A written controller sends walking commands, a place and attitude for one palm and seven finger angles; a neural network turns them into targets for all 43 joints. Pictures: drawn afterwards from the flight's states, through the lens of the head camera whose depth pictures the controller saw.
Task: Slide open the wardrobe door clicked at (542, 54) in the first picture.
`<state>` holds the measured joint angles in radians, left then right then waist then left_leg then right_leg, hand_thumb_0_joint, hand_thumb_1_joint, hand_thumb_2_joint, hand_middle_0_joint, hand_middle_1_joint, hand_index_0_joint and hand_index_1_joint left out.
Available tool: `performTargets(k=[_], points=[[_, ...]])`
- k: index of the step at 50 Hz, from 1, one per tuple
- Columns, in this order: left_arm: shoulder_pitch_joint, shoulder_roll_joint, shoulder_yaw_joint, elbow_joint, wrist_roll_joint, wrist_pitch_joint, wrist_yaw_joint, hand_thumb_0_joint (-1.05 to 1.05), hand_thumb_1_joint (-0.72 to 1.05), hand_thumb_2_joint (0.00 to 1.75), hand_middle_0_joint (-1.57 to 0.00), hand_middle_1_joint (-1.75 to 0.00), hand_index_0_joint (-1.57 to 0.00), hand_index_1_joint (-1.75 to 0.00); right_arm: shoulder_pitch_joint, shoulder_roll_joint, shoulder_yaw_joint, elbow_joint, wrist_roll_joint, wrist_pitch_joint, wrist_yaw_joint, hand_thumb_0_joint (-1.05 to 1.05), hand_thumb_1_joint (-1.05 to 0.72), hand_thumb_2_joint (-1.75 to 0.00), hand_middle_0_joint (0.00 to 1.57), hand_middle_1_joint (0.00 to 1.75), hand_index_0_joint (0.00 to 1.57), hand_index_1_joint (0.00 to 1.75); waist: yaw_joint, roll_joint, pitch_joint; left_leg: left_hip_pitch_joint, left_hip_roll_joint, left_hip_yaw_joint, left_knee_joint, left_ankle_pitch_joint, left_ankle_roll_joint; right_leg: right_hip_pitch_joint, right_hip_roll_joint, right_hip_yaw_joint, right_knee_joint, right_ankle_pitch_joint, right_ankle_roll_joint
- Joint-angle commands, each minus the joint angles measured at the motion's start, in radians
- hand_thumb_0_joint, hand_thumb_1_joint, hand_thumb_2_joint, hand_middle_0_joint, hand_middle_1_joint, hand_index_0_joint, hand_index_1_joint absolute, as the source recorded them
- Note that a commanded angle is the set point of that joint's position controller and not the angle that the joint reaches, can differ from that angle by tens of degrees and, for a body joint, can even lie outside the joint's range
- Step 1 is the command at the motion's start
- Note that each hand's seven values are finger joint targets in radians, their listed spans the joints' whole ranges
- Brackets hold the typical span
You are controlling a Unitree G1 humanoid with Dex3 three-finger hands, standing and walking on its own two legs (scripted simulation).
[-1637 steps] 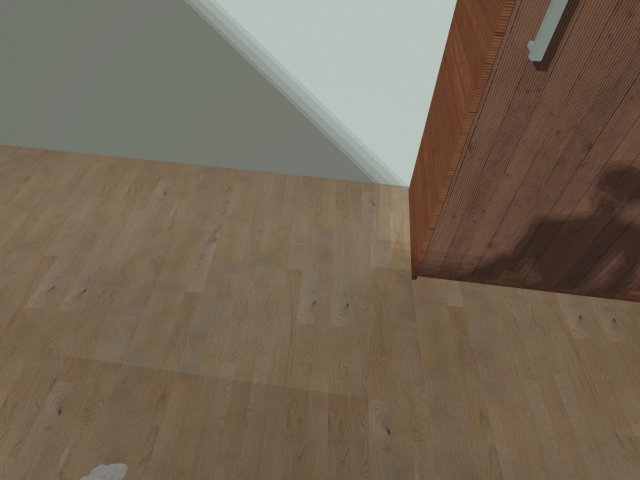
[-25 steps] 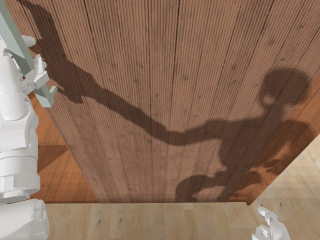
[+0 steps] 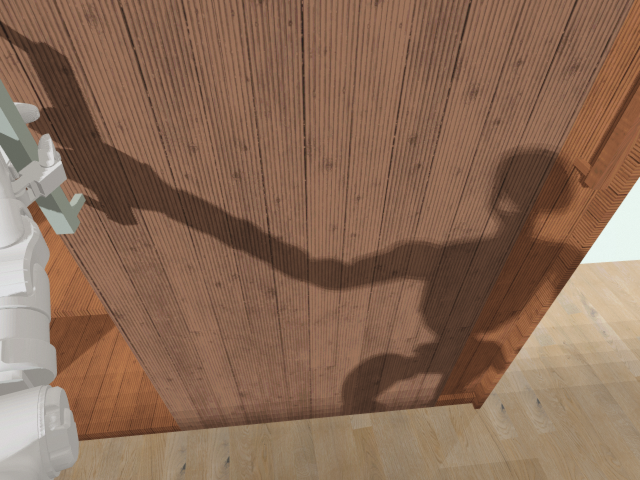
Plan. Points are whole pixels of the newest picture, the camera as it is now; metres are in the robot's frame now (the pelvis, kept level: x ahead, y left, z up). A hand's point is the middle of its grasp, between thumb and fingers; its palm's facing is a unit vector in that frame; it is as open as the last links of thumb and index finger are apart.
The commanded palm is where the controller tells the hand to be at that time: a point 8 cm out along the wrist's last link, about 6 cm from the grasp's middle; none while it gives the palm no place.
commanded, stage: stop walking and hold the door there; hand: left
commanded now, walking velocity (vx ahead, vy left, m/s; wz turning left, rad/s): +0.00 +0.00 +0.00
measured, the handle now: (29, 136) +0.43 +0.35 +0.25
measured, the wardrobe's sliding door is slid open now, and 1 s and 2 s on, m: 0.60 0.60 0.60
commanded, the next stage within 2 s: loosen the grip on the handle in 1.18 s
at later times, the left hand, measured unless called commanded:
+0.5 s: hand (47, 170) +0.39 +0.32 +0.23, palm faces +0.44 -0.89 -0.13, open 6.1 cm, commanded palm +0.35 +0.35 +0.21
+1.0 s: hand (47, 172) +0.39 +0.32 +0.23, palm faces +0.37 -0.92 -0.15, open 6.0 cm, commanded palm +0.35 +0.36 +0.21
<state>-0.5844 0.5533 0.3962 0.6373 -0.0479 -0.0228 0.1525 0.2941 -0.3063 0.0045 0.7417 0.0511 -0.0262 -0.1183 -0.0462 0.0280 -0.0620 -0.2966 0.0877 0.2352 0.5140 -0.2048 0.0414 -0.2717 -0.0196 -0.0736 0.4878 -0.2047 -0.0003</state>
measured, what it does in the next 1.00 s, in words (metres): steps on the spot: right foot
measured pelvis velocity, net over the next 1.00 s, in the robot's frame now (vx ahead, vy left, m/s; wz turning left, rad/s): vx -0.02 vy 0.08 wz -0.02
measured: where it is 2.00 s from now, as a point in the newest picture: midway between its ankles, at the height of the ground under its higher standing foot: outside the picture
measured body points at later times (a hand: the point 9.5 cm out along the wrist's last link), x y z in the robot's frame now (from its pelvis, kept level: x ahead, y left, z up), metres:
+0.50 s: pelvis -0.01 +0.06 -0.01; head -0.02 +0.06 +0.44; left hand +0.36 +0.37 +0.24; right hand +0.14 -0.20 -0.10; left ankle +0.05 +0.09 -0.74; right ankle -0.01 -0.09 -0.69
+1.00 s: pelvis -0.02 +0.08 +0.00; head -0.03 +0.08 +0.45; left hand +0.36 +0.37 +0.24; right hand +0.11 -0.19 -0.09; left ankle +0.05 +0.10 -0.73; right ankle -0.04 -0.03 -0.74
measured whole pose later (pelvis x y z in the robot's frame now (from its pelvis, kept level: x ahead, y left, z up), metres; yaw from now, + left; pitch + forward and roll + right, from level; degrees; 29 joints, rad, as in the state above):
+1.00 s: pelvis -0.02 +0.08 +0.00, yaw -1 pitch +0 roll -2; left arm -0.59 0.45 0.25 0.46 -0.07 0.01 0.12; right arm 0.23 -0.29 0.02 0.68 0.03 -0.02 -0.10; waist -0.02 0.04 -0.03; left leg -0.31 0.00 0.29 0.46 -0.18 0.08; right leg -0.19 0.01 -0.10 0.47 -0.27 -0.01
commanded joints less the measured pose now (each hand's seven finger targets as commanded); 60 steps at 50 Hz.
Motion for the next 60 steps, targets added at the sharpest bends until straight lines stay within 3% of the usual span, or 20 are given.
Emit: performTargets(k=[1, 5, 11, 15, 17, 19, 20, 22, 25, 32, 35, 37, 39, 43, 46, 47, 49, 53, 57, 60], points=[[-0.349, 0.263, 0.004, -0.215, 0.021, -0.081, -0.002, 0.0, 0.9, 0.9, -0.45, -1.4, -0.45, -1.4, -0.123, -0.151, -0.051, -0.154, -0.005, -0.056, -0.011, 0.0, -0.9, -0.9, 0.2, 0.3, 0.2, 0.3, 0.04, 0.053, -0.188, 0.134, 0.117, -0.188, -0.123, 0.013, -0.022, -0.003, -0.086, 0.094, -0.08, 0.045, -0.008], [-0.325, 0.293, 0.033, -0.194, 0.023, -0.081, -0.001, 0.0, 0.9, 0.9, -0.45, -1.4, -0.45, -1.4, -0.121, -0.153, -0.052, -0.151, -0.004, -0.051, -0.013, 0.0, -0.9, -0.9, 0.2, 0.3, 0.2, 0.3, 0.045, 0.037, -0.192, 0.13, 0.108, -0.174, -0.087, 0.085, -0.021, 0.016, -0.102, 0.1, -0.081, 0.12, -0.005], [-0.377, 0.294, 0.011, -0.223, 0.024, -0.075, 0.003, 0.0, 0.9, 0.9, -0.45, -1.4, -0.45, -1.4, -0.137, -0.152, -0.064, -0.172, -0.001, -0.015, -0.001, 0.0, -0.9, -0.9, 0.2, 0.3, 0.2, 0.3, 0.034, -0.06, -0.201, 0.061, 0.034, -0.161, 0.072, 0.044, -0.047, 0.037, -0.291, 0.229, -0.094, 0.261, -0.068], [-0.404, 0.261, -0.015, -0.23, 0.017, -0.066, -0.002, 0.0, 0.9, 0.9, -0.45, -1.4, -0.45, -1.4, -0.148, -0.144, -0.065, -0.177, 0.001, 0.003, 0.008, 0.0, -0.9, -0.9, 0.2, 0.3, 0.2, 0.3, 0.037, -0.157, -0.187, 0.042, 0.009, -0.179, 0.068, -0.026, -0.048, 0.039, -0.351, 0.213, -0.079, 0.215, -0.078], [-0.42, 0.211, -0.046, -0.249, 0.014, -0.071, -0.008, 0.0, 0.9, 0.9, -0.45, -1.4, -0.45, -1.4, -0.157, -0.14, -0.063, -0.181, -0.003, 0.004, 0.011, 0.0, -0.9, -0.9, 0.2, 0.3, 0.2, 0.3, 0.027, -0.134, -0.183, 0.127, 0.038, -0.19, 0.001, 0.012, -0.027, -0.049, -0.29, 0.132, -0.013, 0.092, -0.038], [-0.436, 0.146, -0.095, -0.29, 0.004, -0.091, -0.017, 0.0, 0.9, 0.9, -0.45, -1.4, -0.45, -1.4, -0.181, -0.157, -0.061, -0.19, -0.003, 0.006, 0.011, 0.0, -0.9, -0.9, 0.2, 0.3, 0.2, 0.3, 0.03, 0.138, -0.185, 0.208, 0.183, -0.347, -0.132, 0.085, 0.032, -0.195, -0.11, -0.021, 0.264, -0.19, 0.023], [-0.46, 0.081, -0.152, -0.357, 0.003, -0.104, -0.027, 0.0, 0.9, 0.9, -0.45, -1.4, -0.45, -1.4, -0.192, -0.127, -0.05, -0.216, -0.004, -0.006, 0.013, 0.0, -0.9, -0.9, 0.2, 0.3, 0.2, 0.3, 0.03, 0.199, -0.213, 0.192, 0.246, -0.445, -0.254, 0.038, 0.046, -0.215, -0.035, -0.008, 0.492, -0.35, 0.027], [-0.451, 0.05, -0.17, -0.392, 0.005, -0.105, -0.024, 0.0, 0.9, 0.9, -0.45, -1.4, -0.45, -1.4, -0.196, -0.121, -0.053, -0.197, -0.005, -0.027, 0.004, 0.0, -0.9, -0.9, 0.2, 0.3, 0.2, 0.3, 0.046, 0.063, -0.245, 0.207, 0.241, -0.405, -0.274, -0.007, -0.102, -0.197, -0.038, 0.05, 0.6, -0.271, 0.011], [-0.413, 0.075, -0.151, -0.386, 0.012, -0.084, -0.023, 0.0, 0.9, 0.9, -0.45, -1.4, -0.45, -1.4, -0.169, -0.115, -0.044, -0.172, -0.014, -0.036, -0.007, 0.0, -0.9, -0.9, 0.2, 0.3, 0.2, 0.3, 0.045, 0.068, -0.203, 0.24, 0.198, -0.289, -0.261, 0.146, -0.056, -0.129, -0.035, 0.024, 0.398, -0.232, 0.024], [-0.364, 0.072, -0.148, -0.471, 0.0, -0.083, -0.04, 0.0, 0.9, 0.9, -0.45, -1.4, -0.45, -1.4, -0.168, -0.11, -0.033, -0.194, -0.038, -0.075, 0.018, 0.0, -0.9, -0.9, 0.2, 0.3, 0.2, 0.3, 0.056, 0.118, -0.268, 0.353, 0.126, -0.155, -0.165, 0.577, -0.207, 0.085, 0.011, -0.031, -0.069, -0.127, -0.02], [-0.328, 0.1, -0.125, -0.487, 0.008, -0.073, -0.048, 0.0, 0.9, 0.9, -0.45, -1.4, -0.45, -1.4, -0.171, -0.105, -0.021, -0.21, -0.027, -0.067, 0.022, 0.0, -0.9, -0.9, 0.2, 0.3, 0.2, 0.3, 0.035, 0.003, -0.277, 0.339, 0.131, -0.202, -0.037, 0.524, -0.123, 0.054, -0.1, 0.1, -0.091, 0.211, -0.057], [-0.33, 0.045, -0.156, -0.506, -0.007, -0.057, -0.051, 0.0, 0.9, 0.9, -0.45, -1.4, -0.45, -1.4, -0.159, -0.102, -0.022, -0.215, -0.012, -0.062, 0.014, 0.0, -0.9, -0.9, 0.2, 0.3, 0.2, 0.3, 0.04, -0.04, -0.31, 0.342, 0.163, -0.249, -0.09, 0.452, -0.08, 0.037, -0.051, 0.064, -0.026, 0.089, -0.018], [-0.329, 0.055, -0.148, -0.489, -0.012, -0.044, -0.044, 0.0, 0.9, 0.9, -0.45, -1.4, -0.45, -1.4, -0.171, -0.114, -0.025, -0.213, -0.018, -0.06, 0.012, 0.0, -0.9, -0.9, 0.2, 0.3, 0.2, 0.3, 0.046, 0.029, -0.308, 0.371, 0.204, -0.288, -0.166, 0.396, -0.085, -0.01, -0.021, 0.054, 0.006, -0.114, -0.008], [-0.334, 0.109, -0.1, -0.427, -0.013, -0.039, -0.029, 0.0, 0.9, 0.9, -0.45, -1.4, -0.45, -1.4, -0.176, -0.13, -0.043, -0.212, -0.043, -0.053, 0.01, 0.0, -0.9, -0.9, 0.2, 0.3, 0.2, 0.3, 0.06, 0.117, -0.268, 0.232, 0.141, -0.218, -0.265, 0.169, -0.221, 0.101, 0.002, 0.005, -0.05, -0.183, -0.034], [-0.343, 0.124, -0.1, -0.38, 0.004, -0.046, -0.036, 0.0, 0.9, 0.9, -0.45, -1.4, -0.45, -1.4, -0.146, -0.12, -0.032, -0.201, -0.023, -0.037, 0.008, 0.0, -0.9, -0.9, 0.2, 0.3, 0.2, 0.3, 0.035, -0.086, -0.209, 0.225, 0.114, -0.203, -0.086, 0.129, -0.078, 0.01, -0.125, 0.128, -0.135, -0.022, -0.071], [-0.355, 0.087, -0.134, -0.386, 0.002, -0.044, -0.041, 0.0, 0.9, 0.9, -0.45, -1.4, -0.45, -1.4, -0.154, -0.115, -0.03, -0.203, -0.021, -0.035, 0.005, 0.0, -0.9, -0.9, 0.2, 0.3, 0.2, 0.3, 0.028, -0.056, -0.208, 0.226, 0.122, -0.213, -0.107, 0.111, -0.052, -0.009, -0.118, 0.109, -0.113, -0.009, -0.051], [-0.348, 0.108, -0.114, -0.373, -0.001, -0.041, -0.038, 0.0, 0.9, 0.9, -0.45, -1.4, -0.45, -1.4, -0.152, -0.131, -0.032, -0.197, -0.017, -0.034, -0.001, 0.0, -0.9, -0.9, 0.2, 0.3, 0.2, 0.3, 0.039, 0.03, -0.227, 0.234, 0.168, -0.269, -0.168, 0.126, -0.048, -0.003, -0.068, 0.072, -0.056, -0.063, -0.024], [-0.351, 0.081, -0.14, -0.347, -0.006, -0.053, -0.033, 0.0, 0.9, 0.9, -0.45, -1.4, -0.45, -1.4, -0.161, -0.139, -0.038, -0.191, -0.031, -0.033, -0.001, 0.0, -0.9, -0.9, 0.2, 0.3, 0.2, 0.3, 0.05, 0.12, -0.176, 0.169, 0.164, -0.292, -0.325, -0.127, -0.149, 0.021, -0.02, 0.043, -0.04, -0.168, -0.035], [-0.32, 0.132, -0.092, -0.316, 0.005, -0.064, -0.03, 0.0, 0.9, 0.9, -0.45, -1.4, -0.45, -1.4, -0.132, -0.139, -0.042, -0.183, -0.024, -0.027, -0.004, 0.0, -0.9, -0.9, 0.2, 0.3, 0.2, 0.3, 0.047, -0.013, -0.191, 0.187, 0.135, -0.235, -0.196, 0.051, -0.088, 0.029, -0.075, 0.078, -0.103, -0.076, -0.048], [-0.322, 0.103, -0.119, -0.324, 0.002, -0.062, -0.037, 0.0, 0.9, 0.9, -0.45, -1.4, -0.45, -1.4, -0.138, -0.136, -0.04, -0.182, -0.018, -0.028, -0.005, 0.0, -0.9, -0.9, 0.2, 0.3, 0.2, 0.3, 0.043, -0.01, -0.203, 0.228, 0.152, -0.244, -0.162, 0.122, -0.062, -0.006, -0.082, 0.09, -0.098, -0.05, -0.036]])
